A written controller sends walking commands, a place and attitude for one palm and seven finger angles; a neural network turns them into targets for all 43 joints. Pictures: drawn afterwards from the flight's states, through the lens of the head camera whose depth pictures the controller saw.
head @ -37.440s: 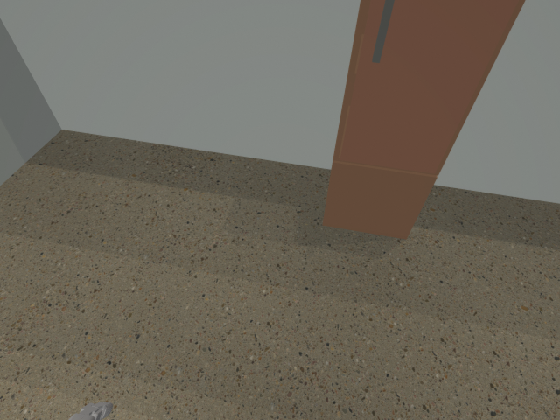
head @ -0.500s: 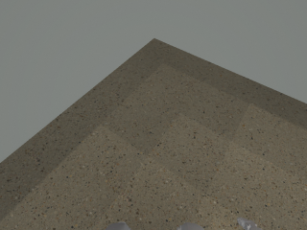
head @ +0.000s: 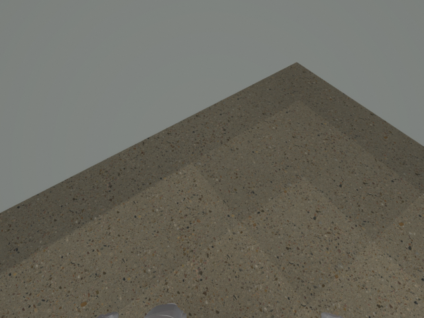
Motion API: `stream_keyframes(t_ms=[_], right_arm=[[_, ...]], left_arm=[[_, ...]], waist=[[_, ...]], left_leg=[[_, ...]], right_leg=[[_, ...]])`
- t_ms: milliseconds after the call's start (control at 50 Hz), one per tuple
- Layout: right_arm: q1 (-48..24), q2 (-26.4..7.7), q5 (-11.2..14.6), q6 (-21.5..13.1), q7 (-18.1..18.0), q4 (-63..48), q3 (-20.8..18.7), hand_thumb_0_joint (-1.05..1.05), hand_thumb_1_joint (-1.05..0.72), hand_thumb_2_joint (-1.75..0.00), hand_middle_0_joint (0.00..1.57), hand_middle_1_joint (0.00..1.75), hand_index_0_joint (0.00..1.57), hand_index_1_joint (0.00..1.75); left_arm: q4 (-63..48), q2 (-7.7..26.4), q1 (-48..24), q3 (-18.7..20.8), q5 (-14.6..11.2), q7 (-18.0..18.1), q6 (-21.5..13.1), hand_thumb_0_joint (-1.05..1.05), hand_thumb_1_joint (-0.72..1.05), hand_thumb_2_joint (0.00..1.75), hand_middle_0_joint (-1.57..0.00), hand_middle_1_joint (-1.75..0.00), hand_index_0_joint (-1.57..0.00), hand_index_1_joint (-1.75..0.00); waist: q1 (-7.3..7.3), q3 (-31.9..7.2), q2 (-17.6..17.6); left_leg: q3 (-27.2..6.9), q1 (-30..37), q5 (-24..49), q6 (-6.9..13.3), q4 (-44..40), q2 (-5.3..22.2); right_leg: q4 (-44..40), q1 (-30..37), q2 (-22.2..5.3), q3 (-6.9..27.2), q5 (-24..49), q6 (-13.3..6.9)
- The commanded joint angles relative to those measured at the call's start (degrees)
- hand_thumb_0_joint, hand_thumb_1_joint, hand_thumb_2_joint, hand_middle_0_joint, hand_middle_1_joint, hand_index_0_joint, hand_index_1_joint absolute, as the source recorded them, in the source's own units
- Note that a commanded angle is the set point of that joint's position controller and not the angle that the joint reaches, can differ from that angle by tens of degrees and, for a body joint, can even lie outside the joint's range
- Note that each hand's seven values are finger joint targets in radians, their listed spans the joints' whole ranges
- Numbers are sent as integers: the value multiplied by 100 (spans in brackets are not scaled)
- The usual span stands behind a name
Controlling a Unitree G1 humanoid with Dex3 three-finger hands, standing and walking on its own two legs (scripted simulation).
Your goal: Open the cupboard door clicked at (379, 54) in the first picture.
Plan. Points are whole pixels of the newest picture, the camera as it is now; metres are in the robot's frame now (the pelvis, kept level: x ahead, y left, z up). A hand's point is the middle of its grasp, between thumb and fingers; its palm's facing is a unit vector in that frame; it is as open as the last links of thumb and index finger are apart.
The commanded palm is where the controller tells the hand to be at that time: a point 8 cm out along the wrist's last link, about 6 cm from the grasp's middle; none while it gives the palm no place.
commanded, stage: turn to face it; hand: left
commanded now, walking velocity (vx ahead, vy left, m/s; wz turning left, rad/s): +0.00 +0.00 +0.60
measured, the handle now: out of the picture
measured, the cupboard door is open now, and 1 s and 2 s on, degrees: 47 47 47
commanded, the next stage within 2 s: none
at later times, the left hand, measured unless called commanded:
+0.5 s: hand out of the picture +0.06 +0.18 -0.15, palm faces +0.27 -0.92 -0.30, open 7.4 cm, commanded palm none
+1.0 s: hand out of the picture -0.02 +0.21 -0.16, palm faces +0.56 -0.78 -0.26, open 7.4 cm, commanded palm none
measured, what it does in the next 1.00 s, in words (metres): steps on the spot, turning left: left foot, then right foot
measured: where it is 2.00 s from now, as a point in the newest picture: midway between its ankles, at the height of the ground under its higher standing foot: outside the picture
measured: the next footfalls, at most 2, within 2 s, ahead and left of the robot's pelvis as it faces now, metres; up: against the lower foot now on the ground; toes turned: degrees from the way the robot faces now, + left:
left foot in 0.08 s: +0.03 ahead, +0.13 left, +0.00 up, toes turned +9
right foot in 0.38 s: +0.08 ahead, -0.13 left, +0.00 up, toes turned +9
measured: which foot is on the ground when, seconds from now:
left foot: up 0.00-0.06, down 0.08-0.38, up 0.40-0.74, down 0.76-1.00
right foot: down 0.00-0.06, up 0.08-0.36, down 0.38-0.76, up 0.78-1.00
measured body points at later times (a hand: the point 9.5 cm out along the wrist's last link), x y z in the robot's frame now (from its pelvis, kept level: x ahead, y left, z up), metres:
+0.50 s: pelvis +0.02 -0.04 +0.00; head +0.08 -0.05 +0.44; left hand +0.04 +0.23 -0.13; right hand +0.16 -0.27 -0.17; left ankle -0.04 +0.09 -0.66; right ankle +0.04 -0.14 -0.74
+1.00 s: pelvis +0.03 -0.02 +0.00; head +0.06 +0.01 +0.44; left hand -0.05 +0.25 -0.14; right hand +0.24 -0.18 -0.14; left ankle -0.01 +0.08 -0.74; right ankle +0.11 -0.15 -0.68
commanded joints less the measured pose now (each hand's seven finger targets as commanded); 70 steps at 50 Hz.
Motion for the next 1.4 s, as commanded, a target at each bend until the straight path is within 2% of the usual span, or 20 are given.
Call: stream_keyframes(t_ms=[0,20,40,60,140,320,340,360,380,440,680,700,740,760,840,1060,1100,1120,1180,1380], right_arm=[[107,-398,-1,-276,-26,-468,-72,0,-90,-90,20,30,20,30],[522,-717,-38,-322,-42,-372,-168,0,-90,-90,20,30,20,30],[870,-1370,-84,-346,-77,-354,-343,0,-90,-90,20,30,20,30],[1253,-1611,-64,-289,-128,-206,-387,0,-90,-90,20,30,20,30],[314,-1134,-88,-370,-274,-413,-239,0,-90,-90,20,30,20,30],[-50,-1145,-58,-283,-229,-501,-297,0,-90,-90,20,30,20,30],[-80,-911,-4,-278,-197,-560,-273,0,-90,-90,20,30,20,30],[-14,-462,22,-288,-156,-694,-204,0,-90,-90,20,30,20,30],[-115,-652,-27,-274,-125,-736,-218,0,-90,-90,20,30,20,30],[17,-546,-19,-148,-72,-430,-216,0,-90,-90,20,30,20,30],[-54,-387,-1,-243,-9,-455,-68,0,-90,-90,20,30,20,30],[318,-583,-23,-277,-14,-375,-128,0,-90,-90,20,30,20,30],[1145,-1666,-70,-308,-103,-286,-401,0,-90,-90,20,30,20,30],[1264,-1607,-63,-309,-164,-189,-385,0,-90,-90,20,30,20,30],[258,-1142,-75,-380,-268,-449,-235,0,-90,-90,20,30,20,30],[35,-1074,-58,-273,-212,-504,-306,0,-90,-90,20,30,20,30],[67,-469,16,-278,-152,-677,-226,0,-90,-90,20,30,20,30],[-10,-618,-45,-258,-113,-704,-248,0,-90,-90,20,30,20,30],[112,-560,-49,-134,-57,-418,-249,0,-90,-90,20,30,20,30],[-198,-294,21,-251,-6,-449,-60,0,-90,-90,20,30,20,30]], left_arm=[[-172,1343,316,428,-76,27,-60,0,90,90,-20,-30,-20,-30],[-246,1225,215,419,-119,3,-41,0,90,90,-20,-30,-20,-30],[-496,847,78,315,-153,-52,-15,0,90,90,-20,-30,-20,-30],[-739,759,-378,237,-94,-15,63,0,90,90,-20,-30,-20,-30],[-373,787,-398,295,-90,-55,182,0,90,90,-20,-30,-20,-30],[-247,755,326,296,-136,-38,62,0,90,90,-20,-30,-20,-30],[-226,1085,578,365,-78,0,-15,0,90,90,-20,-30,-20,-30],[-208,1662,706,482,3,58,-68,0,90,90,-20,-30,-20,-30],[-248,1739,669,407,-44,67,-46,0,90,90,-20,-30,-20,-30],[-398,1062,-126,264,-77,113,-35,0,90,90,-20,-30,-20,-30],[-189,1372,303,419,-61,30,-32,0,90,90,-20,-30,-20,-30],[-221,1346,181,420,-100,7,-13,0,90,90,-20,-30,-20,-30],[-665,746,-239,218,-137,-47,43,0,90,90,-20,-30,-20,-30],[-712,872,-517,246,-65,5,137,0,90,90,-20,-30,-20,-30],[-315,808,-298,303,-72,-75,193,0,90,90,-20,-30,-20,-30],[-323,784,264,308,-130,-15,56,0,90,90,-20,-30,-20,-30],[-297,1588,526,473,-2,73,-40,0,90,90,-20,-30,-20,-30],[-379,1654,379,390,-40,72,1,0,90,90,-20,-30,-20,-30],[-489,1022,-323,263,-82,99,-27,0,90,90,-20,-30,-20,-30],[-167,1396,383,415,-37,41,-34,0,90,90,-20,-30,-20,-30]], waist=[[-8,-1128,-842],[-266,-1392,-134],[-474,-1582,1631],[-658,-1466,1618],[-128,-811,1189],[217,-965,963],[358,-1034,171],[407,-1007,-1701],[452,-950,-1495],[-25,-758,-1153],[41,-904,-843],[-212,-1061,-482],[-667,-1474,2001],[-677,-1498,1234],[-103,-862,1053],[196,-975,953],[357,-919,-1557],[342,-790,-1241],[-97,-542,-1167],[198,-903,-1121]], left_leg=[[284,732,925,167,-1645,-127],[-163,1811,2021,379,-2151,315],[-2293,2809,4100,1157,-2255,1904],[-2643,2467,4786,1772,-2357,2520],[-1764,1152,3266,1234,-2559,1437],[-1817,241,2617,884,-1834,842],[-1475,-402,1646,550,-1177,369],[-505,-1444,-500,70,388,-544],[-763,-1309,-1087,123,1725,-327],[-755,-1292,-68,-4,2735,62],[273,529,731,130,-1222,-146],[131,1298,1399,232,-1887,-39],[-2912,2541,4645,1625,-2395,2335],[-2845,2315,3961,1730,-2434,2352],[-1765,1048,2624,1176,-2693,1297],[-2189,23,2156,911,-1974,740],[-718,-1546,-388,106,186,-607],[-825,-1347,-899,154,1548,-415],[-771,-1363,68,9,2675,8],[254,-45,296,64,-826,-191]], right_leg=[[154,805,-1204,508,3659,-157],[998,-31,-1034,297,2822,117],[2338,-1742,-140,169,-731,566],[3131,-2173,93,810,-2030,549],[3396,-1949,140,1436,-653,543],[-179,361,732,978,361,454],[-1126,1103,114,1603,574,293],[-1649,1570,-1592,3370,1240,-368],[-1566,889,-2097,3370,1660,-838],[-1202,554,-1184,1991,2383,-575],[-138,687,-1235,598,3260,-230],[505,196,-1151,375,2842,0],[2979,-2075,80,508,-2054,604],[3508,-2241,89,1151,-1877,534],[3467,-1880,150,1455,-496,549],[-369,526,732,1129,357,402],[-1758,1464,-1548,3391,463,-460],[-1768,644,-2028,3312,684,-849],[-1357,381,-1119,1933,1776,-565],[-291,1151,-1206,802,3885,-326]])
